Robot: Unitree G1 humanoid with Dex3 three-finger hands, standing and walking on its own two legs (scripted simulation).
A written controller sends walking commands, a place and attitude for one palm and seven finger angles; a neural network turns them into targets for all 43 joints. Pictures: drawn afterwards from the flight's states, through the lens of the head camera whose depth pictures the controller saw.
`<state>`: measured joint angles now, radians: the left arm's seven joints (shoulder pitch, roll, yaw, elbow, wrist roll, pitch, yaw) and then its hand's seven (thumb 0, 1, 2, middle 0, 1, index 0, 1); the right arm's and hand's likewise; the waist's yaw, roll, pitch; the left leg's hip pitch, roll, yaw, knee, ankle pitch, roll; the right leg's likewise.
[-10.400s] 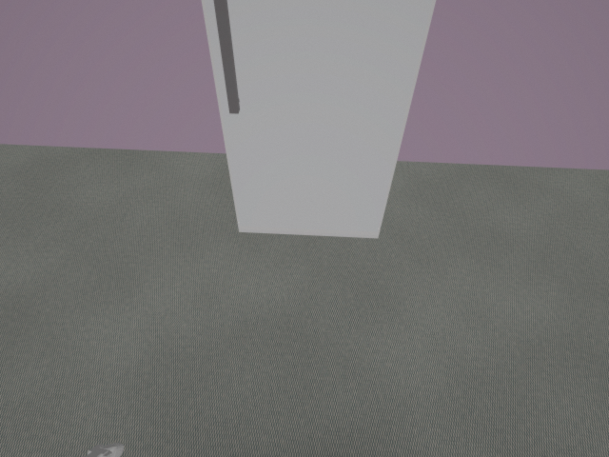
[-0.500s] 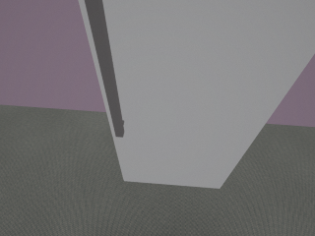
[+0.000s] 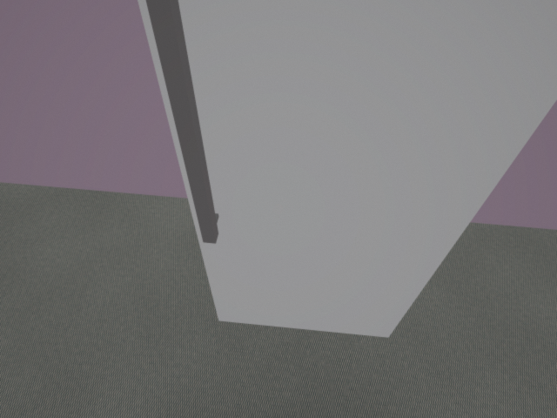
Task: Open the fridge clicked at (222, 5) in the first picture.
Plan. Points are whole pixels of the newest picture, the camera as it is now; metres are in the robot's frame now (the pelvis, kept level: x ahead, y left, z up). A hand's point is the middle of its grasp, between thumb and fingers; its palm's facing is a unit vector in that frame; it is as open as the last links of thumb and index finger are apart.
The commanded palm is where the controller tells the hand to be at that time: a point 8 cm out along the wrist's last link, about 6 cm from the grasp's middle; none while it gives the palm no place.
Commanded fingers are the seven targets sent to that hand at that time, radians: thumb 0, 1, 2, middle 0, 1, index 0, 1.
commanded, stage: look again from close up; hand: left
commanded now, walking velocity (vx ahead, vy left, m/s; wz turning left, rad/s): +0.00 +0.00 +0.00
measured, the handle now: (196, 137) +0.50 +0.18 +0.14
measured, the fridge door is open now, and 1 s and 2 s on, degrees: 0 0 0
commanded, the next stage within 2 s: none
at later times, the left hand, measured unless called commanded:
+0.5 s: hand out of the picture -0.01 +0.19 -0.17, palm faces +0.03 -0.97 -0.22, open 7.3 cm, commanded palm none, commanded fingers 0.00 0.90 0.90 -0.20 -0.30 -0.20 -0.30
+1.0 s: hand out of the picture -0.02 +0.19 -0.18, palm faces +0.04 -0.98 -0.21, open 7.3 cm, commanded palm none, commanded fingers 0.00 0.90 0.90 -0.20 -0.30 -0.20 -0.30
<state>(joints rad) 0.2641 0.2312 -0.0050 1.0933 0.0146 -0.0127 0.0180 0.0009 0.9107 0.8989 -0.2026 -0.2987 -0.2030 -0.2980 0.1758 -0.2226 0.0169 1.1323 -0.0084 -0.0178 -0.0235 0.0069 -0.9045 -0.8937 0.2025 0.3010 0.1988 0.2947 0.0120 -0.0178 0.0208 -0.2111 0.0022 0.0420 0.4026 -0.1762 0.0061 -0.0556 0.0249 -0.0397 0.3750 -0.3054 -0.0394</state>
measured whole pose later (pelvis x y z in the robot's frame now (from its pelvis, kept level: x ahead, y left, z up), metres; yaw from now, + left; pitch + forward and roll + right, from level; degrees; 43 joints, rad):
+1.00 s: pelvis -0.01 +0.00 +0.00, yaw +1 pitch -1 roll +0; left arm 0.30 0.20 0.00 1.11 0.01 -0.01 0.02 0.00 0.91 0.90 -0.20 -0.30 -0.20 -0.30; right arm 0.21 -0.19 0.01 1.15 -0.01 -0.02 -0.03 0.01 -0.90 -0.89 0.20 0.30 0.20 0.29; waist 0.02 -0.02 0.02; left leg -0.22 0.00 0.03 0.40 -0.16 0.01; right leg -0.06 0.02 -0.06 0.37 -0.30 -0.04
